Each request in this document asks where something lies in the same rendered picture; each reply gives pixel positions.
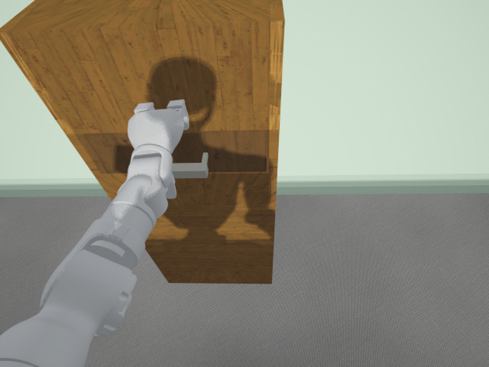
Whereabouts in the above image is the robot left upper arm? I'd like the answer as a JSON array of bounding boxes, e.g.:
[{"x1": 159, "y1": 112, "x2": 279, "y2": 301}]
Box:
[{"x1": 0, "y1": 249, "x2": 137, "y2": 367}]

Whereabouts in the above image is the cabinet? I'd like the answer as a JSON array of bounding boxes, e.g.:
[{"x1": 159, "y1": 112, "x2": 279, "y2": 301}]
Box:
[{"x1": 0, "y1": 0, "x2": 285, "y2": 284}]

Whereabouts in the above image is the drawer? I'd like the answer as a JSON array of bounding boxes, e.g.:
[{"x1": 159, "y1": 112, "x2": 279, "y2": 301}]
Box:
[{"x1": 78, "y1": 130, "x2": 267, "y2": 174}]

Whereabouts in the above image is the robot left forearm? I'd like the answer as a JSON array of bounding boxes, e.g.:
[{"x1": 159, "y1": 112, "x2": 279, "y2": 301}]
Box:
[{"x1": 40, "y1": 145, "x2": 173, "y2": 311}]

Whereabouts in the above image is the handle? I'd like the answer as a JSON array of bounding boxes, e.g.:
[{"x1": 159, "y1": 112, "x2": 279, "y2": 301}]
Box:
[{"x1": 172, "y1": 152, "x2": 209, "y2": 178}]

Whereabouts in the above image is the left robot hand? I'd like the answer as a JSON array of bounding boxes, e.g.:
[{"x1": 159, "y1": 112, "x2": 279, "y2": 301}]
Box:
[{"x1": 128, "y1": 99, "x2": 189, "y2": 199}]

